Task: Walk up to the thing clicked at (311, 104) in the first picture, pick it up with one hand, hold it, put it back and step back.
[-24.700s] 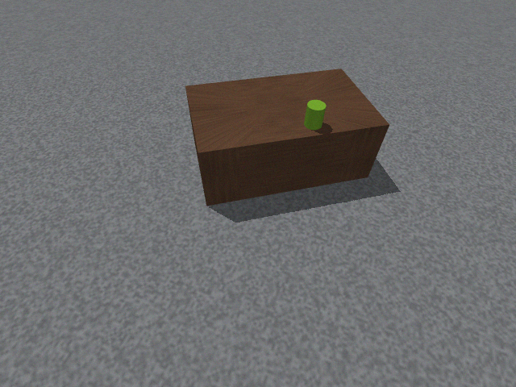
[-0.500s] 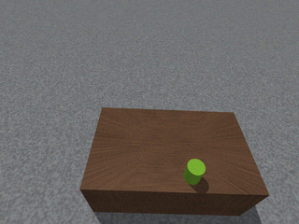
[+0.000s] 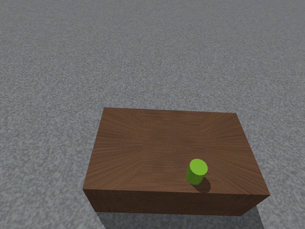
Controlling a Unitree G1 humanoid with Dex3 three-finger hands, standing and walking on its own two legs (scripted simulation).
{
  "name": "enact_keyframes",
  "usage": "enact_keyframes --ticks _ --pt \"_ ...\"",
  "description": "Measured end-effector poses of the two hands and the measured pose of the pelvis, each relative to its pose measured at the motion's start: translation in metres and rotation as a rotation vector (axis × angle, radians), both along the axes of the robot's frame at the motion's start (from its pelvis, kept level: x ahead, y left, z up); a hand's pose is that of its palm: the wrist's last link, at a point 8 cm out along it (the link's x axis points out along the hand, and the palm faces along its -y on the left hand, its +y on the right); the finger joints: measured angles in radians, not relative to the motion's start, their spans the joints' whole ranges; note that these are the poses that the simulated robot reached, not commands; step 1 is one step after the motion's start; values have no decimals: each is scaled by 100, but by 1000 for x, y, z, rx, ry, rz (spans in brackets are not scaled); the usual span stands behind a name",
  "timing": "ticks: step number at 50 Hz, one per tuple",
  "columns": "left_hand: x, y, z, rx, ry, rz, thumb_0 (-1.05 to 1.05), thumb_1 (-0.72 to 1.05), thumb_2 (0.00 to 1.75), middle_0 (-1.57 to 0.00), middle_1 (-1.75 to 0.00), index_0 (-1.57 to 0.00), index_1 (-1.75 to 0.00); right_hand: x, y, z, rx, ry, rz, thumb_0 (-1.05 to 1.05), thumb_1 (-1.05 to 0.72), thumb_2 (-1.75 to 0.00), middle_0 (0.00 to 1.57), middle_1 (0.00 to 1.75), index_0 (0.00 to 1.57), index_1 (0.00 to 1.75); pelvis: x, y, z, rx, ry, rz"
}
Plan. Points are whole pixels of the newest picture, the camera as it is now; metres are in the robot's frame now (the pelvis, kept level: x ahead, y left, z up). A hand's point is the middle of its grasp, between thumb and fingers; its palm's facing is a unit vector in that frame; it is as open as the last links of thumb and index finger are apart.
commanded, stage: home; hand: right
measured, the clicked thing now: (196, 171) +0.46 -0.23 -0.37
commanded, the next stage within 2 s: stand in 0.72 s
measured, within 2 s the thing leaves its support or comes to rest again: neither
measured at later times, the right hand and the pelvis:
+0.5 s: hand out of the picture +0.09 -0.24 -0.15, palm faces -0.04 +0.93 -0.36, open 17.3 cm; pelvis +0.02 +0.01 +0.00, yaw +0 degrees
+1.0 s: hand out of the picture +0.08 -0.25 -0.15, palm faces -0.04 +0.93 -0.36, open 15.8 cm; pelvis +0.02 +0.00 +0.00, yaw +1 degrees
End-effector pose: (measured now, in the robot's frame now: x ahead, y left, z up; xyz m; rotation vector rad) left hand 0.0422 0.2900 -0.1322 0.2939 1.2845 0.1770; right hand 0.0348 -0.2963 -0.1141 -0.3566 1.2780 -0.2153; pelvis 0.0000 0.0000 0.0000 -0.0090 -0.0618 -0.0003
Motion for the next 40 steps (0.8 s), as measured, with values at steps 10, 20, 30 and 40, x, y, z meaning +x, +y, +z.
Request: enact_keyframes --ticks 10,20,30,40 --pt "1 6 1 8 21 9 0 90 90 -21 -30 -21 -30 17 8 -1 15 -12 10 -1 50 -7 6 6 6 5 7 4 1 2 2 1" --pt "22 5 4 3 -12 4 0 90 90 -21 -30 -21 -30 43 12 1 22 -53 22 -1 50 -7 6 5 6 5 14 6 2 5 3 2" --pt "37 4 8 7 -45 1 0 90 90 -21 -30 -21 -30 53 8 3 17 -68 22 -1 51 -7 6 5 6 5 17 5 3 6 2 5" --pt "36 4 9 10 -39 5 0 90 90 -21 -30 -21 -30 49 2 3 17 -51 15 -1 51 -7 6 5 6 5 16 2 4 6 4 9"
